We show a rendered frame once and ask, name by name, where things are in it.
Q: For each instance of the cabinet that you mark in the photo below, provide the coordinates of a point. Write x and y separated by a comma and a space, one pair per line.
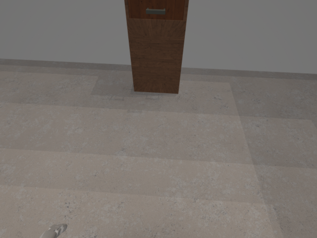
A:
156, 51

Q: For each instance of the drawer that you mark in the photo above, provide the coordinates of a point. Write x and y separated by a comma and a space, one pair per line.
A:
174, 9

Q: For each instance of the handle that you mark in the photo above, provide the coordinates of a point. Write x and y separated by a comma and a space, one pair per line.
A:
155, 11

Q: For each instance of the robot left hand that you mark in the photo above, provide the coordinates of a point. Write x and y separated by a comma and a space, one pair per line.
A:
54, 231

